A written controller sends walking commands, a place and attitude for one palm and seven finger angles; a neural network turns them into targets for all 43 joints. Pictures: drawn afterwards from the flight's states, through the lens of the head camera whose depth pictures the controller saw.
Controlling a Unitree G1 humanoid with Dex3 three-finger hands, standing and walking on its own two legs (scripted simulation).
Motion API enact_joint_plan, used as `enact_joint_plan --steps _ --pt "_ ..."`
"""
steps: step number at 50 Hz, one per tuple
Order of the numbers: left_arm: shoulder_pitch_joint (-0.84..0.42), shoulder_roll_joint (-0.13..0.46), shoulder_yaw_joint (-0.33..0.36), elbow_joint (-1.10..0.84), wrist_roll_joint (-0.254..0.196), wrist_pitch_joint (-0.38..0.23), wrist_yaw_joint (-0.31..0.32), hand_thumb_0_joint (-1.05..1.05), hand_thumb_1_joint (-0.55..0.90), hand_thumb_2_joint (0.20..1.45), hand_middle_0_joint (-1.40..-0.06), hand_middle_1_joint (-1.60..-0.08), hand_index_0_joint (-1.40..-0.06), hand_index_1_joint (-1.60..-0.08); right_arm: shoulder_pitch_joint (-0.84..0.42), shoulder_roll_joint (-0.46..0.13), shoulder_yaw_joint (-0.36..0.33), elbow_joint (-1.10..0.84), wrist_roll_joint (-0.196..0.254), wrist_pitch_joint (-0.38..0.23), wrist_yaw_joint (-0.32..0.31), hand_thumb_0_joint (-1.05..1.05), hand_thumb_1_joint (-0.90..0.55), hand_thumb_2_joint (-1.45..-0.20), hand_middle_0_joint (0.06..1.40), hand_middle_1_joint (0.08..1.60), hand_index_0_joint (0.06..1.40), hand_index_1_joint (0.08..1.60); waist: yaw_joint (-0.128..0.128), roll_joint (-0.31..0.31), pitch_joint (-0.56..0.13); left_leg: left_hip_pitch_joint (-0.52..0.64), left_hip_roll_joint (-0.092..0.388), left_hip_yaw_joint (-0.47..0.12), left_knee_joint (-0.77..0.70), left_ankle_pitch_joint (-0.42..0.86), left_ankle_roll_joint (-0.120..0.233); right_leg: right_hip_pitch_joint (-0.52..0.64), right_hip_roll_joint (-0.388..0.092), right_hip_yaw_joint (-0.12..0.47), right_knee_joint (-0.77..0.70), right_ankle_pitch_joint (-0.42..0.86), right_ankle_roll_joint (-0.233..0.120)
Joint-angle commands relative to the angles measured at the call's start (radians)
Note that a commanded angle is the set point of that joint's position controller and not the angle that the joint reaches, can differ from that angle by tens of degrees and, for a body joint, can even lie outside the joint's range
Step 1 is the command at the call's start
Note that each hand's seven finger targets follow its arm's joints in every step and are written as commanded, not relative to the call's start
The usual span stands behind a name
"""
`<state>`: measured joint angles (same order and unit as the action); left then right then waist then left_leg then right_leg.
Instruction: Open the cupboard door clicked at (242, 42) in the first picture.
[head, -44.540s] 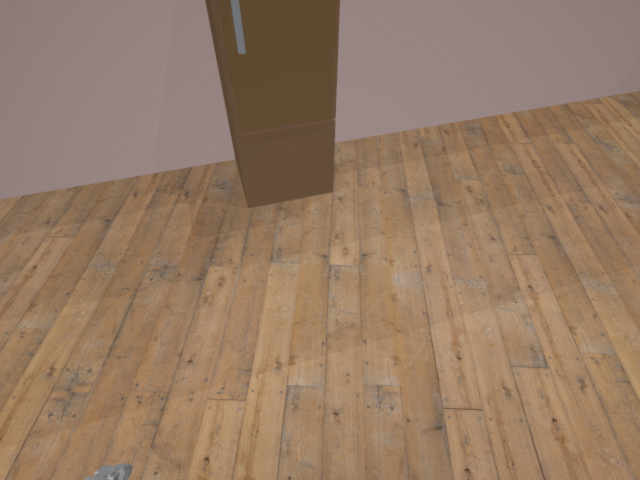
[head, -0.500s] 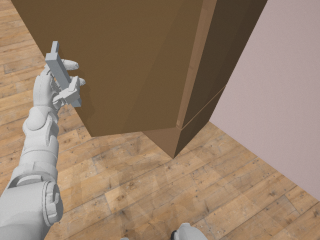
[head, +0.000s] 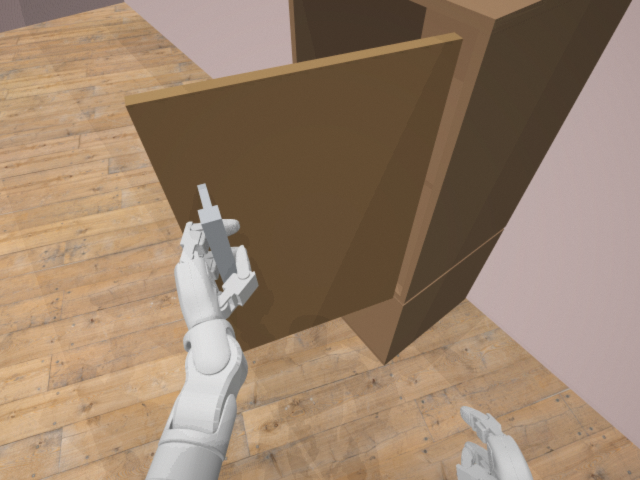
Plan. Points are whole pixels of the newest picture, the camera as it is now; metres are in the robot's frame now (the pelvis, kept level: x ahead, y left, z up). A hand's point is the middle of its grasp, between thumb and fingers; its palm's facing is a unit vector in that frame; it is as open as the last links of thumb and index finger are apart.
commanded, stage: pull the door open along its arc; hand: left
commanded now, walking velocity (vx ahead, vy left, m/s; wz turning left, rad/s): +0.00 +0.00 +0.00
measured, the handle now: (221, 246) +0.39 +0.16 +0.07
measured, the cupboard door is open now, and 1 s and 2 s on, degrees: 74 90 90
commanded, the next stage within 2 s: open thumb and fingers to let go in 0.32 s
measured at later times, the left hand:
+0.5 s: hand (287, 327) +0.27 +0.06 +0.08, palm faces +0.33 -0.94 -0.04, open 6.2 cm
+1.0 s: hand (287, 333) +0.26 +0.06 +0.08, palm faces +0.36 -0.93 -0.02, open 13.4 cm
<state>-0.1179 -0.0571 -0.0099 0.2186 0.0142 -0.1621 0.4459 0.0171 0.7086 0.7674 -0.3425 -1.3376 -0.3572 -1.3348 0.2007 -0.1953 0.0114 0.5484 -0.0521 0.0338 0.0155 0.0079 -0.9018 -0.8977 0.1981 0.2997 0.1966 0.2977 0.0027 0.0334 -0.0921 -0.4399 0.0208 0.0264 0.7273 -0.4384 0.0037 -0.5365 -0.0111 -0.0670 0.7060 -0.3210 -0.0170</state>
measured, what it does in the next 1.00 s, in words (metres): stands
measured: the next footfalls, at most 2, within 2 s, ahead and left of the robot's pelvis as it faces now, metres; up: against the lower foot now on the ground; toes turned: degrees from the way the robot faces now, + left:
none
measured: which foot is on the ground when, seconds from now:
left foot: down 0.00-1.00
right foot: down 0.00-1.00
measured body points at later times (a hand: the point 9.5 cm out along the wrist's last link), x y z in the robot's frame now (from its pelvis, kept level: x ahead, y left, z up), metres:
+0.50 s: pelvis +0.00 -0.02 +0.00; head +0.02 -0.04 +0.44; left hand +0.25 +0.11 +0.08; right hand +0.20 -0.22 -0.10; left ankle -0.05 +0.11 -0.71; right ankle +0.02 -0.11 -0.71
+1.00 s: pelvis -0.03 -0.02 +0.00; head -0.02 -0.04 +0.45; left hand +0.24 +0.10 +0.09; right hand +0.15 -0.23 -0.10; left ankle -0.05 +0.11 -0.71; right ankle +0.02 -0.11 -0.71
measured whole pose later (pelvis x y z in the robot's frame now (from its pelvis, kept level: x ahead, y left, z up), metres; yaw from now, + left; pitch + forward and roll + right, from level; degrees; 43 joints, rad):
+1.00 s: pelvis -0.03 -0.02 +0.00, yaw +2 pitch +3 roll +0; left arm 0.07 -0.10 -0.23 0.05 0.08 -0.10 0.54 0.00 -0.37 0.36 -0.29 -1.13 -0.29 -1.14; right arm 0.20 -0.20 0.01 0.57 -0.06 0.02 -0.01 0.01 -0.90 -0.90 0.20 0.30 0.20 0.30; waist 0.01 0.04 -0.06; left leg -0.40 0.02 -0.01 0.76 -0.42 -0.02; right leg -0.49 -0.02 -0.10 0.75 -0.32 -0.05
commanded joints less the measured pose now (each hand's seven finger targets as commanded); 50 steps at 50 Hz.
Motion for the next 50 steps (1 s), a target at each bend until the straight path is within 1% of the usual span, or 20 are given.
enact_joint_plan --steps 1,4,11,15,17,18,19,21,24,27,31,33,34,36,38,41,43,46,48,50 --pt "-0.123 -0.021 -0.099 -0.332 0.041 -0.041 0.025 0.000 0.900 0.900 -0.400 -1.350 -0.400 -1.350 -0.033 -0.094 -0.040 -0.131 -0.003 -0.030 -0.025 0.000 -0.900 -0.900 0.200 0.300 0.200 0.300 0.000 -0.063 -0.263 0.045 -0.017 0.001 -0.092 0.397 -0.002 0.312 -0.009 0.017 -0.062 0.386 -0.013" --pt "-0.013 -0.063 -0.159 -0.389 0.041 -0.025 0.022 0.000 0.900 0.900 -0.400 -1.350 -0.400 -1.350 -0.055 -0.086 -0.035 -0.146 -0.002 -0.026 -0.024 0.000 -0.900 -0.900 0.200 0.300 0.200 0.300 0.000 -0.085 -0.226 0.051 -0.014 -0.005 -0.091 0.407 -0.001 0.317 -0.010 0.012 -0.066 0.409 -0.014" --pt "0.213 -0.144 -0.301 -0.559 0.106 0.015 0.069 0.000 0.900 0.900 -0.400 -1.350 -0.400 -1.350 -0.085 -0.067 -0.035 -0.180 -0.004 -0.028 -0.006 0.000 -0.900 -0.900 0.200 0.300 0.200 0.300 0.005 -0.083 -0.208 0.056 -0.013 -0.020 -0.064 0.432 0.000 0.319 -0.013 0.007 -0.037 0.440 -0.023" --pt "0.405 -0.174 -0.339 -0.652 0.081 0.039 0.068 0.000 0.900 0.900 -0.400 -1.350 -0.400 -1.350 -0.114 -0.056 -0.029 -0.199 0.007 -0.028 0.013 0.000 -0.900 -0.900 0.200 0.300 0.200 0.300 0.028 -0.067 -0.215 0.055 -0.015 -0.021 -0.052 0.445 -0.003 0.345 -0.009 -0.004 -0.023 0.474 -0.028" --pt "0.357 -0.146 -0.316 -0.672 0.075 0.050 0.076 0.000 0.900 0.900 -0.400 -1.350 -0.400 -1.350 -0.118 -0.059 -0.026 -0.198 0.005 -0.026 0.011 0.000 -0.900 -0.900 0.200 0.300 0.200 0.300 0.019 -0.056 -0.204 0.045 -0.022 -0.021 -0.040 0.427 -0.003 0.332 -0.011 0.003 -0.022 0.487 -0.025" --pt "0.328 -0.135 -0.299 -0.641 0.074 0.058 0.085 0.000 0.900 0.900 -0.400 -1.350 -0.400 -1.350 -0.125 -0.059 -0.022 -0.192 0.005 -0.023 0.005 0.000 -0.900 -0.900 0.200 0.300 0.200 0.300 0.016 -0.067 -0.163 0.028 -0.025 -0.026 -0.041 0.394 -0.005 0.314 -0.009 0.001 -0.031 0.448 -0.025" --pt "0.284 -0.126 -0.282 -0.626 0.071 0.061 0.096 0.000 0.900 0.900 -0.400 -1.350 -0.400 -1.350 -0.132 -0.061 -0.021 -0.185 0.001 -0.022 -0.001 0.000 -0.900 -0.900 0.200 0.300 0.200 0.300 0.013 -0.076 -0.160 0.024 -0.027 -0.028 -0.038 0.371 -0.004 0.298 -0.009 0.006 -0.034 0.425 -0.022" --pt "0.135 -0.089 -0.233 -0.568 0.078 0.059 0.123 0.000 0.900 0.900 -0.400 -1.350 -0.400 -1.350 -0.133 -0.063 -0.016 -0.164 -0.004 -0.018 -0.016 0.000 -0.900 -0.900 0.200 0.300 0.200 0.300 -0.005 -0.095 -0.137 0.009 -0.035 -0.031 -0.032 0.315 -0.002 0.257 -0.014 0.017 -0.049 0.343 -0.016" --pt "0.147 -0.112 -0.243 -0.525 0.086 0.058 0.127 0.000 0.690 0.810 -0.385 -1.327 -0.385 -1.327 -0.126 -0.057 -0.019 -0.162 -0.007 -0.021 -0.025 0.000 -0.900 -0.900 0.200 0.300 0.200 0.300 0.014 -0.109 -0.182 0.021 -0.038 -0.028 -0.036 0.319 0.000 0.279 -0.016 0.025 -0.052 0.331 -0.015" --pt "0.163 -0.110 -0.245 -0.540 0.071 0.047 0.106 0.000 0.480 0.720 -0.370 -1.305 -0.370 -1.305 -0.120 -0.058 -0.021 -0.165 -0.003 -0.025 -0.028 0.000 -0.900 -0.900 0.200 0.300 0.200 0.300 0.013 -0.117 -0.209 0.020 -0.040 -0.024 -0.038 0.321 -0.001 0.312 -0.023 0.039 -0.058 0.377 -0.009" --pt "0.129 -0.124 -0.271 -0.525 0.077 0.026 0.085 0.000 0.200 0.600 -0.350 -1.275 -0.350 -1.275 -0.118 -0.062 -0.020 -0.163 -0.007 -0.036 -0.029 0.000 -0.900 -0.900 0.200 0.300 0.200 0.300 -0.003 -0.124 -0.168 0.019 -0.038 -0.027 -0.039 0.288 0.006 0.279 -0.027 0.043 -0.077 0.312 -0.005" --pt "0.112 -0.088 -0.242 -0.516 0.078 0.017 0.078 0.000 0.060 0.540 -0.340 -1.260 -0.340 -1.260 -0.120 -0.065 -0.021 -0.161 -0.008 -0.041 -0.033 0.000 -0.900 -0.900 0.200 0.300 0.200 0.300 0.004 -0.120 -0.167 0.013 -0.039 -0.027 -0.045 0.262 0.006 0.276 -0.028 0.051 -0.090 0.259 -0.007" --pt "0.102 -0.096 -0.247 -0.512 0.075 0.014 0.074 0.000 -0.010 0.510 -0.335 -1.253 -0.335 -1.253 -0.125 -0.063 -0.019 -0.163 -0.008 -0.043 -0.034 0.000 -0.900 -0.900 0.200 0.300 0.200 0.300 0.006 -0.111 -0.167 0.012 -0.041 -0.025 -0.046 0.247 0.007 0.270 -0.030 0.054 -0.094 0.230 -0.007" --pt "0.047 -0.076 -0.228 -0.491 0.075 0.007 0.074 0.000 -0.150 0.450 -0.325 -1.237 -0.325 -1.237 -0.130 -0.064 -0.017 -0.157 -0.008 -0.048 -0.040 0.000 -0.900 -0.900 0.200 0.300 0.200 0.300 -0.002 -0.120 -0.154 0.006 -0.043 -0.025 -0.043 0.217 0.009 0.255 -0.036 0.069 -0.115 0.170 -0.004" --pt "0.028 -0.086 -0.236 -0.467 0.082 0.003 0.075 0.000 -0.290 0.390 -0.315 -1.222 -0.315 -1.222 -0.130 -0.065 -0.019 -0.154 -0.009 -0.054 -0.040 0.000 -0.900 -0.900 0.200 0.300 0.200 0.300 -0.001 -0.099 -0.136 0.007 -0.042 -0.029 -0.048 0.205 0.008 0.237 -0.034 0.063 -0.119 0.129 -0.009" --pt "0.003 -0.108 -0.248 -0.438 0.083 -0.003 0.083 0.000 -0.500 0.300 -0.300 -1.200 -0.300 -1.200 -0.123 -0.065 -0.019 -0.150 -0.012 -0.063 -0.040 0.000 -0.900 -0.900 0.200 0.300 0.200 0.300 -0.003 -0.124 -0.151 0.003 -0.043 -0.029 -0.050 0.202 0.011 0.233 -0.033 0.056 -0.112 0.122 -0.007" --pt "-0.010 -0.097 -0.241 -0.429 0.087 -0.008 0.087 0.000 -0.500 0.300 -0.300 -1.200 -0.300 -1.200 -0.127 -0.068 -0.022 -0.146 -0.009 -0.064 -0.040 0.000 -0.900 -0.900 0.200 0.300 0.200 0.300 0.000 -0.113 -0.159 0.007 -0.042 -0.029 -0.055 0.191 0.010 0.233 -0.032 0.057 -0.117 0.100 -0.011" --pt "-0.039 -0.112 -0.250 -0.413 0.088 -0.012 0.093 0.000 -0.500 0.300 -0.275 -1.050 -0.275 -1.050 -0.126 -0.068 -0.022 -0.144 -0.009 -0.068 -0.039 0.000 -0.900 -0.900 0.200 0.300 0.200 0.300 -0.001 -0.122 -0.166 0.005 -0.041 -0.029 -0.060 0.189 0.010 0.228 -0.029 0.051 -0.112 0.088 -0.011" --pt "-0.032 -0.122 -0.258 -0.392 0.095 -0.009 0.099 0.000 -0.500 0.300 -0.258 -0.950 -0.258 -0.950 -0.127 -0.070 -0.024 -0.140 -0.007 -0.070 -0.035 0.000 -0.900 -0.900 0.200 0.300 0.200 0.300 0.001 -0.100 -0.153 0.007 -0.038 -0.032 -0.066 0.189 0.008 0.215 -0.025 0.039 -0.107 0.086 -0.016" --pt "-0.056 -0.120 -0.252 -0.370 0.092 -0.006 0.107 0.000 -0.500 0.300 -0.242 -0.850 -0.242 -0.850 -0.132 -0.070 -0.023 -0.137 -0.004 -0.067 -0.034 0.000 -0.900 -0.900 0.200 0.300 0.200 0.300 -0.002 -0.123 -0.145 0.002 -0.038 -0.033 -0.073 0.166 0.007 0.206 -0.024 0.036 -0.113 0.047 -0.014"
